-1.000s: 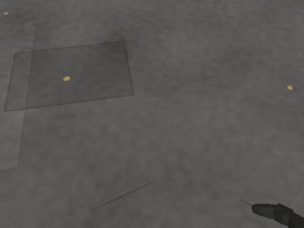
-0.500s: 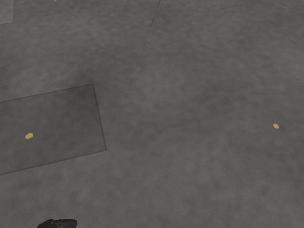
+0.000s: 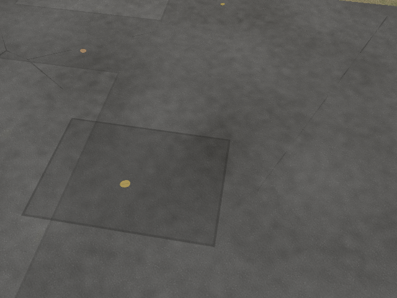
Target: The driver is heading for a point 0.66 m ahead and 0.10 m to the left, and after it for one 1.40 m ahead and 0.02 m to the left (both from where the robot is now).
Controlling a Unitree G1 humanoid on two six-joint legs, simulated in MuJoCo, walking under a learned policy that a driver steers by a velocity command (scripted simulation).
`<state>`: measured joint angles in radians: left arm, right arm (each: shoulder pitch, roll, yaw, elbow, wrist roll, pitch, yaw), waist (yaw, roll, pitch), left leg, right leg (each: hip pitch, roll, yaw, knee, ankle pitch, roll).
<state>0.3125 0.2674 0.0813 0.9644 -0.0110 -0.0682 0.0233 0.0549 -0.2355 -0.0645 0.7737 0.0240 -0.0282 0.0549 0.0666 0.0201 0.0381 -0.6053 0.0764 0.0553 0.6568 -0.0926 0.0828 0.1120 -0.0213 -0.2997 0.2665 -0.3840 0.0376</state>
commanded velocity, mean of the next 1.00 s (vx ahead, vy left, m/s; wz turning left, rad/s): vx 0.44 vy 0.00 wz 0.26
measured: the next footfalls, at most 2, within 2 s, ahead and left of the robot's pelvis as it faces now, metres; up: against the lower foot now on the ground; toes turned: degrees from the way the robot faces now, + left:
left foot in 0.04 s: +0.20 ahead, +0.10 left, +0.00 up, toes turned +5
right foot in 0.56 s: +0.52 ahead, -0.04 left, +0.00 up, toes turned +17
